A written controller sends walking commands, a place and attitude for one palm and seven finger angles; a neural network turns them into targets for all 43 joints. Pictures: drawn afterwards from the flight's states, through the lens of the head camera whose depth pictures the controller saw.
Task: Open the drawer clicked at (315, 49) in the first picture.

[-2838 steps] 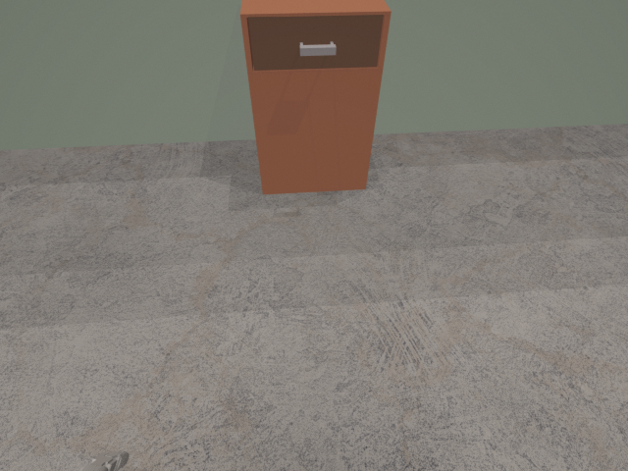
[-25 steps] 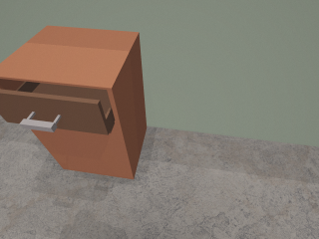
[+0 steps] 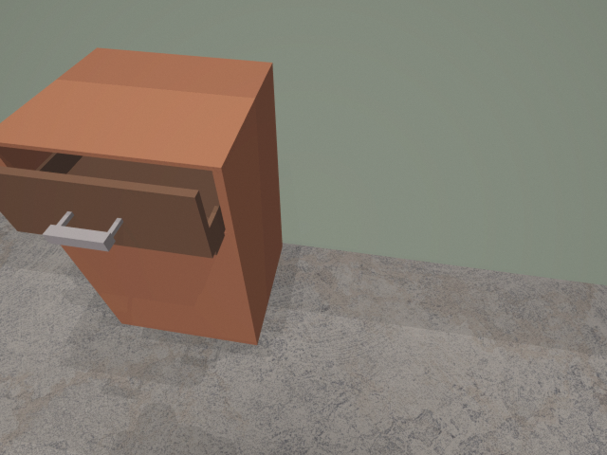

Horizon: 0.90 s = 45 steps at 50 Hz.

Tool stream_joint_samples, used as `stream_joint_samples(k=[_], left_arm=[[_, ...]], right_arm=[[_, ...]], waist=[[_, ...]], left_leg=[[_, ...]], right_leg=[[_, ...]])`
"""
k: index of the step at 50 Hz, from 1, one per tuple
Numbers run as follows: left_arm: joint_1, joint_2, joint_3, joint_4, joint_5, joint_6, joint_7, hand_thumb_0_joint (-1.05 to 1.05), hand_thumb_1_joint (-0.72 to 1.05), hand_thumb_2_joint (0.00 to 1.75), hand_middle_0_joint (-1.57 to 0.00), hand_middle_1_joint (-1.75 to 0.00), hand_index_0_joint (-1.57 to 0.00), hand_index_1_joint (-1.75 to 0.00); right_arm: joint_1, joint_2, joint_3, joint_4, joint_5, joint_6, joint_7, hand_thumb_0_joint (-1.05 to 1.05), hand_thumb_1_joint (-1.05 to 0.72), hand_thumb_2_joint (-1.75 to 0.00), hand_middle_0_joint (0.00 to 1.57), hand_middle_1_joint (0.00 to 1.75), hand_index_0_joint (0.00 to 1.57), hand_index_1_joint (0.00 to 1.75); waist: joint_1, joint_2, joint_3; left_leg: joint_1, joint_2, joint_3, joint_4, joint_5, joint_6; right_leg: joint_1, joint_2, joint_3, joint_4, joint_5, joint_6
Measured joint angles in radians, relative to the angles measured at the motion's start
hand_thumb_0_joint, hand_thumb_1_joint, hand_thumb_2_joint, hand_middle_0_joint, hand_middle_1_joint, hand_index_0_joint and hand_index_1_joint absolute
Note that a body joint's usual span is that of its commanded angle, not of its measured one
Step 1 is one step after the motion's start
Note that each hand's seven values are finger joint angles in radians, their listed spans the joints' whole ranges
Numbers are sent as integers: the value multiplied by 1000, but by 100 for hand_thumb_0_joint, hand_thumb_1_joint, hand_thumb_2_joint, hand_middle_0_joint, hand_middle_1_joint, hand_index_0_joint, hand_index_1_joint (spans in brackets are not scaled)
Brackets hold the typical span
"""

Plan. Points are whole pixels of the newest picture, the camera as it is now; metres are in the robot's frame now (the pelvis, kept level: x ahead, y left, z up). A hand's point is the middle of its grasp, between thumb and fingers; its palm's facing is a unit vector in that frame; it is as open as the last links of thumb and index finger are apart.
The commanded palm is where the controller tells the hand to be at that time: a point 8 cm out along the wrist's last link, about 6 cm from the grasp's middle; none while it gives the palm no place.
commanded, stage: look again from close up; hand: left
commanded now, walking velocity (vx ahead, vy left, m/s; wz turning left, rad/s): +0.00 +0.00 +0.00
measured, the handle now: (86, 228) +0.51 +0.45 -0.07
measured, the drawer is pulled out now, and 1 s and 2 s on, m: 0.08 0.08 0.08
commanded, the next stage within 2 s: shuffle to correct the standing spot in 0.28 s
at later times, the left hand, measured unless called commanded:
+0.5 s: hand out of the picture +0.01 +0.19 -0.17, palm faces +0.01 -0.98 -0.19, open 7.3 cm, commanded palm none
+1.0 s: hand out of the picture +0.05 +0.24 -0.18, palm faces -0.03 -0.96 -0.26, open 7.4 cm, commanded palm none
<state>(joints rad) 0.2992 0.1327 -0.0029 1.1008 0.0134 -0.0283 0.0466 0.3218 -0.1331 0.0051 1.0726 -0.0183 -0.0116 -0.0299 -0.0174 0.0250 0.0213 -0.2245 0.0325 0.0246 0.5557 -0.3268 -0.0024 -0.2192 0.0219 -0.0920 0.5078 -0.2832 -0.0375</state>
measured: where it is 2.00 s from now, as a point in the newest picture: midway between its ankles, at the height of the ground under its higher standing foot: outside the picture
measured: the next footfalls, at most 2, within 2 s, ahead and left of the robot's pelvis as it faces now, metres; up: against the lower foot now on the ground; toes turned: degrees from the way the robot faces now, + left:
right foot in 1.68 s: -0.01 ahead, +0.00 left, +0.00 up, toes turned -15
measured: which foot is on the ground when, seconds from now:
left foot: down 0.00-1.00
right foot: down 0.00-1.00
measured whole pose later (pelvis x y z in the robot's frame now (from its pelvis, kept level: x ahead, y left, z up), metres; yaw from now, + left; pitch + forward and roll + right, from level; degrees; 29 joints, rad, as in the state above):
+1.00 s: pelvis +0.00 +0.05 -0.01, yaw -5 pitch +0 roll +1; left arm 0.26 0.19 0.03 1.00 0.03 0.03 0.05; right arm 0.28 -0.17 -0.01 0.99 -0.03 0.03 -0.01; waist 0.02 -0.01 0.05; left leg -0.23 -0.05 0.15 0.56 -0.35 0.08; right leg -0.31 -0.05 0.03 0.63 -0.33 0.01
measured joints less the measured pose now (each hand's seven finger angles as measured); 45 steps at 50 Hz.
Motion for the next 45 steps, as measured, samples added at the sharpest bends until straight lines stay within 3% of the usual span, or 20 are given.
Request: stream_joint_samples(k=[4,12,31,45], left_arm=[[-23,22,0,-19,-4,4,-3,1,92,90,-20,-30,-20,-30],[-43,40,-4,-32,-5,11,-9,0,92,90,-19,-30,-19,-30],[-6,18,-4,-8,1,22,-8,0,91,90,-20,-30,-20,-30],[-21,45,27,-72,10,47,2,0,91,90,-20,-30,-20,-30]], right_arm=[[3,-4,12,5,0,-1,-2,2,-93,-90,20,30,20,30],[-14,-16,21,12,0,-6,3,2,-93,-90,20,30,20,30],[-59,-33,10,11,3,7,3,1,-91,-90,20,30,20,30],[-47,-35,-13,-60,-4,30,12,0,-91,-90,20,30,20,30]], waist=[[13,-8,-9],[15,-22,-5],[38,-32,24],[39,-37,27]], left_leg=[[23,-26,9,-29,16,17],[46,-52,18,-80,41,34],[62,-55,55,-94,33,41],[20,-69,111,-26,-8,68]], right_leg=[[10,-25,9,0,-2,14],[19,-49,18,-21,9,31],[11,-51,56,-13,4,39],[-60,-64,114,79,-29,59]])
